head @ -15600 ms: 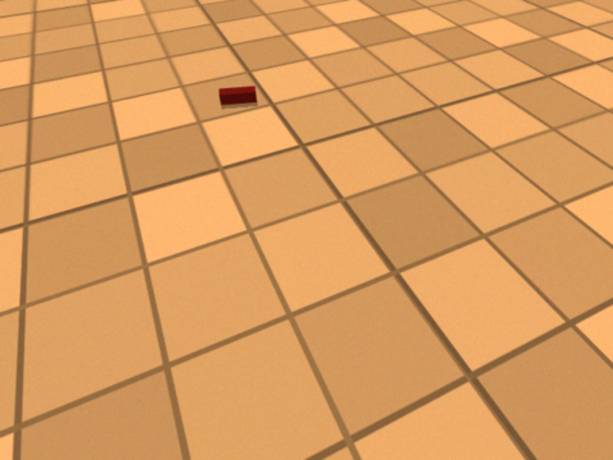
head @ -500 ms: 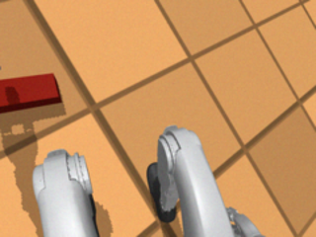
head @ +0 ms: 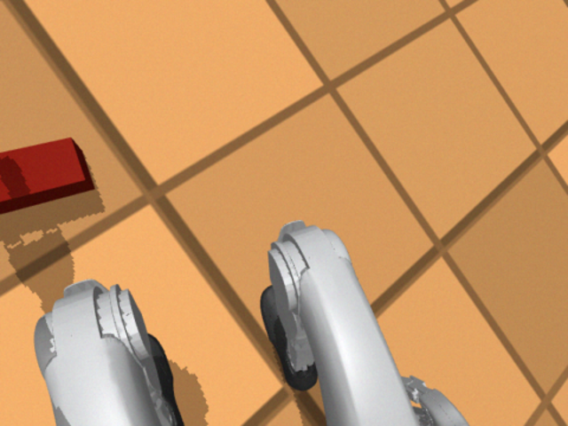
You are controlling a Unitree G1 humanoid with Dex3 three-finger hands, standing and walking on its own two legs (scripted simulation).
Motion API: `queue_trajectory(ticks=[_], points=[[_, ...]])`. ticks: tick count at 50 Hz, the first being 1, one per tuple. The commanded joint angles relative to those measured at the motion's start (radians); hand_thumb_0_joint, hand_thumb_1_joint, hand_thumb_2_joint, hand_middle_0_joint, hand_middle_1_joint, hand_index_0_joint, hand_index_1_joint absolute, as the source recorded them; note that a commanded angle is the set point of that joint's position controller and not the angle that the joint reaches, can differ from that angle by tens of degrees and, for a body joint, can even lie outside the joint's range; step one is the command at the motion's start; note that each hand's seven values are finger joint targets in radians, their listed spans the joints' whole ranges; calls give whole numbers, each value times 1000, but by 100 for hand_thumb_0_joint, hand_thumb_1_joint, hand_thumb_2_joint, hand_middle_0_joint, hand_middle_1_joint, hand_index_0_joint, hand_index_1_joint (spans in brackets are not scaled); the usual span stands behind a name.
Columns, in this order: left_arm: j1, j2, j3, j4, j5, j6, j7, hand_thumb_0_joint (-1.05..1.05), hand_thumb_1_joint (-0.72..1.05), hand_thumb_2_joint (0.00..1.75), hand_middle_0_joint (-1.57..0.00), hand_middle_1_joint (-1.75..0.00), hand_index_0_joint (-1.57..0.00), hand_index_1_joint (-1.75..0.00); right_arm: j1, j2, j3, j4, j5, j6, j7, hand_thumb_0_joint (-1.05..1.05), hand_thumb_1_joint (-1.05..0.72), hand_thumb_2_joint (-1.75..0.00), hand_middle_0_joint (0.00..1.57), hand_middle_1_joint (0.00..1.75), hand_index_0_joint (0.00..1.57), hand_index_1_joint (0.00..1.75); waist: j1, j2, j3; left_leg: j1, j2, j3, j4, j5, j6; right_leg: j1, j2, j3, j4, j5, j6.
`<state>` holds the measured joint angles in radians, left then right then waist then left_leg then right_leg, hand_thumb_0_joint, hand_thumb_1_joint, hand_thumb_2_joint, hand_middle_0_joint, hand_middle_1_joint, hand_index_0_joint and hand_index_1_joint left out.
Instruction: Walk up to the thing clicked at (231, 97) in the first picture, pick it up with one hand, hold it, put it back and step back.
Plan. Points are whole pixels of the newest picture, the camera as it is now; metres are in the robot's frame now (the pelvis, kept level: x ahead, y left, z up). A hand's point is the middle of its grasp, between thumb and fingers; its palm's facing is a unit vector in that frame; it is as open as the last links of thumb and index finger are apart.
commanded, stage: approach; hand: left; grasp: from above
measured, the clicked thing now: (10, 182) +0.50 +0.30 -0.29
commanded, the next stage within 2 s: close in in 0.04 s
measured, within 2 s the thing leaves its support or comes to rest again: neither
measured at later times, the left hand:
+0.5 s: hand out of the picture +0.48 +0.30 -0.21, palm faces -0.46 -0.04 -0.89, open 14.1 cm
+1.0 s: hand out of the picture +0.48 +0.31 -0.25, palm faces -0.47 -0.10 -0.87, open 14.0 cm
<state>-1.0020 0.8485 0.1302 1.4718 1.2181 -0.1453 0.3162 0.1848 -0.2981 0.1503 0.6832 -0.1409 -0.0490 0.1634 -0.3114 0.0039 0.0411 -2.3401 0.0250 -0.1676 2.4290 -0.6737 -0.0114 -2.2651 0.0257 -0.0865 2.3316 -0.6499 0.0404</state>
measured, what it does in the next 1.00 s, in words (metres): stands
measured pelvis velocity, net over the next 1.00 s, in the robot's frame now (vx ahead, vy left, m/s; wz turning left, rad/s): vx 0.01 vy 0.01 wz -0.06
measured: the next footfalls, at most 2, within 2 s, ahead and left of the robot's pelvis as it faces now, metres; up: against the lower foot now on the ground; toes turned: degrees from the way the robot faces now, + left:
none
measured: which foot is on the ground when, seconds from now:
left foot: down 0.00-1.00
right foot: down 0.00-1.00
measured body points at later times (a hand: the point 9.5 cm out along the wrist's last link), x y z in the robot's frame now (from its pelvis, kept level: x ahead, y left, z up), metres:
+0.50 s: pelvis +0.00 +0.01 -0.01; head +0.26 +0.11 +0.35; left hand +0.50 +0.30 -0.16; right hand +0.05 -0.26 -0.08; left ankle +0.08 +0.13 -0.29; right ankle +0.11 -0.12 -0.29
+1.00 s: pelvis +0.01 +0.01 -0.02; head +0.29 +0.10 +0.32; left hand +0.50 +0.31 -0.20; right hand +0.02 -0.26 -0.08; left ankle +0.08 +0.13 -0.29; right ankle +0.11 -0.12 -0.29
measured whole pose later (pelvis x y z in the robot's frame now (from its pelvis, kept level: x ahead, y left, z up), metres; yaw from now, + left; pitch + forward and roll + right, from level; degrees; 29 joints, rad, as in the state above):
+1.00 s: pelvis +0.01 +0.01 -0.02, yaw -4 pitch +30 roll -12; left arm -1.05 1.01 0.17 1.64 1.32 -0.25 0.49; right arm 0.15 -0.33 0.23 0.66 -0.23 -0.14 0.19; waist -0.38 -0.10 0.14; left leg -2.36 0.02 -0.24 2.53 -0.71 -0.02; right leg -2.26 0.04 -0.14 2.38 -0.66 0.05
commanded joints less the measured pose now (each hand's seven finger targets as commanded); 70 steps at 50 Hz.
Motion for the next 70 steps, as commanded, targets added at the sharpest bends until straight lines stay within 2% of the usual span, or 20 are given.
queue_trajectory(ticks=[1,2,7,8,16,19,22,26,28,30,34,37,40,44,55,56,61,64,68,70], points=[[-315,220,-34,-190,-25,-70,-30,0,-58,101,-6,-103,-6,-103,216,-255,-100,8,-10,-3,-25,0,-90,-89,20,30,20,30,-19,224,-687,383,-22,109,-185,126,47,439,27,-65,-264,146,-67],[-365,228,-28,-261,-26,-98,-31,0,-58,102,-6,-103,-6,-103,221,-264,-107,4,-13,-4,-29,0,-90,-89,20,30,20,30,-38,238,-692,416,-21,100,-185,122,45,413,27,-75,-267,142,-68],[-393,195,-81,-229,18,-163,11,0,-54,105,-8,-104,-8,-104,224,-261,-110,27,-21,8,-32,0,-90,-89,20,30,20,30,-31,312,-706,506,-16,84,-207,108,29,354,30,-102,-245,140,-69],[-398,218,-68,-228,38,-165,31,0,-56,102,-7,-103,-7,-102,228,-265,-109,31,-20,11,-31,0,-90,-90,20,30,20,30,-20,341,-715,528,-19,88,-210,135,25,352,29,-105,-237,165,-71],[-371,232,-42,-44,126,-119,159,0,-54,102,-6,-101,-7,-101,180,-274,-91,25,-29,5,-25,0,-89,-89,20,30,20,30,-14,393,-651,576,-19,72,-242,210,17,250,27,-134,-173,226,-78],[-396,212,-53,10,142,-91,187,0,-52,100,-6,-100,-6,-100,176,-277,-83,20,-39,-10,-12,0,-89,-90,20,30,20,30,-49,411,-624,586,-15,64,-243,199,17,225,25,-137,-162,226,-76],[-420,214,-52,46,129,-77,207,0,-51,99,-5,-100,-6,-99,175,-282,-73,16,-45,-30,-8,0,-89,-89,20,30,20,30,-83,354,-597,515,-17,75,-206,161,32,236,26,-129,-178,207,-68],[-411,280,-30,55,118,-68,225,0,-51,101,-6,-102,-7,-101,182,-288,-51,14,-50,-56,-7,0,-89,-90,20,30,20,30,-68,368,-625,509,-18,81,-204,147,35,292,29,-122,-190,193,-66],[-417,286,-22,70,111,-68,225,0,-51,100,-6,-101,-6,-101,177,-298,-45,1,-54,-73,0,0,-89,-90,20,30,20,30,-89,369,-600,504,-13,72,-193,138,34,272,30,-128,-173,186,-67],[-406,350,17,62,106,-72,228,0,-52,101,-6,-101,-6,-101,175,-312,-41,-4,-58,-80,-3,0,-89,-90,20,30,20,30,-79,349,-626,485,-10,72,-180,126,38,303,36,-126,-182,176,-66],[-364,343,5,68,103,-72,221,0,-53,101,-6,-101,-6,-101,181,-307,-21,-10,-69,-91,3,0,-90,-90,20,30,20,30,-84,385,-629,510,-7,73,-166,168,32,335,40,-129,-166,216,-66],[-321,409,51,70,88,-72,220,0,-53,103,-7,-102,-6,-102,189,-323,-21,-4,-73,-91,4,0,-90,-90,20,30,20,30,-71,364,-634,481,-3,73,-146,191,35,376,44,-130,-172,239,-62],[-327,395,39,45,84,-77,218,0,-53,104,-7,-102,-6,-103,184,-323,-10,-9,-79,-91,8,0,-90,-90,20,30,20,30,-80,380,-627,480,0,70,-138,216,32,390,45,-129,-164,262,-66],[-284,427,69,54,76,-90,216,0,-53,103,-6,-101,-6,-101,199,-340,-11,1,-85,-88,11,0,-90,-90,20,30,20,30,-79,361,-605,468,4,59,-128,239,30,409,50,-142,-168,278,-63],[-329,373,-2,41,92,-136,241,0,-51,108,-8,-104,-6,-106,149,-344,6,-7,-104,-92,19,0,-90,-90,20,30,20,30,-102,399,-563,495,9,34,-143,174,20,360,56,-173,-160,224,-65],[-311,408,18,67,97,-134,251,0,-52,109,-8,-105,-6,-106,152,-341,5,10,-106,-92,17,0,-90,-90,20,30,20,30,-95,392,-569,496,13,34,-134,165,25,369,58,-169,-160,227,-61],[-340,350,-34,102,109,-129,285,0,-51,107,-7,-106,-7,-107,120,-346,15,-1,-107,-114,30,0,-90,-90,20,30,20,30,-116,388,-515,488,11,27,-141,151,20,322,60,-182,-146,217,-60],[-345,374,-19,109,113,-119,309,0,-51,106,-7,-105,-6,-106,123,-358,17,-3,-107,-127,36,0,-90,-90,20,30,20,30,-113,386,-509,490,13,25,-150,149,20,321,62,-183,-152,213,-60],[-330,337,-56,168,115,-96,326,0,-51,100,-6,-104,-6,-104,108,-356,27,-3,-108,-147,48,0,-90,-90,20,30,20,30,-120,404,-498,499,14,19,-149,162,15,312,62,-188,-142,231,-59],[-334,378,-23,159,116,-84,334,0,-50,101,-6,-106,-7,-105,117,-369,27,-10,-108,-155,54,0,-90,-90,20,30,20,30,-120,397,-515,511,16,18,-150,183,15,333,60,-184,-137,249,-58]])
